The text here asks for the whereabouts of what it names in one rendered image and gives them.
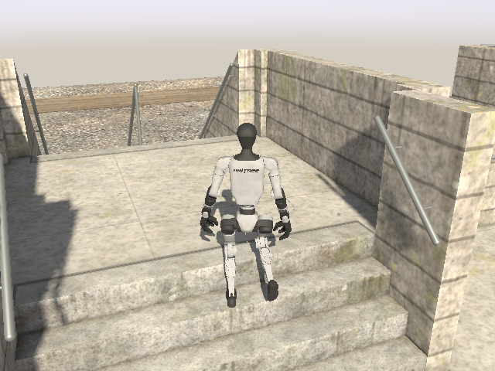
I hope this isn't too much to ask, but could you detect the robot left hand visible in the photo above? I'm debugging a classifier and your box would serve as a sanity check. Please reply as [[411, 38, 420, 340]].
[[200, 216, 218, 233]]

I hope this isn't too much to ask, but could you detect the robot right hand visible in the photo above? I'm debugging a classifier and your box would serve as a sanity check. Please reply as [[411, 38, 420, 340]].
[[273, 220, 292, 240]]

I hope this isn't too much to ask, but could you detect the left robot forearm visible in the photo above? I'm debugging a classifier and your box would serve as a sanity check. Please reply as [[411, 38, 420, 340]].
[[201, 186, 217, 218]]

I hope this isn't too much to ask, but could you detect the robot torso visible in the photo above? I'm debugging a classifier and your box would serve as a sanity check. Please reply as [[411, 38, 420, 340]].
[[229, 153, 265, 233]]

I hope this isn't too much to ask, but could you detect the right robot forearm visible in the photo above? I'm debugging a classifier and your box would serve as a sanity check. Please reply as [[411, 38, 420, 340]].
[[275, 188, 290, 223]]

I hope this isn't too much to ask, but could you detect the robot right upper arm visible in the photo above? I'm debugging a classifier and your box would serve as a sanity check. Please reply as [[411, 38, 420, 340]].
[[263, 156, 283, 199]]

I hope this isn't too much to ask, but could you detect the right robot thigh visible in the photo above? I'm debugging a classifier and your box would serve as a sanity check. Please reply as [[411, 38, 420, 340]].
[[254, 215, 273, 249]]

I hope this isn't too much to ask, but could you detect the robot left upper arm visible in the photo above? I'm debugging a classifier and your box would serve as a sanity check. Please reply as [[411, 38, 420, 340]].
[[208, 156, 231, 198]]

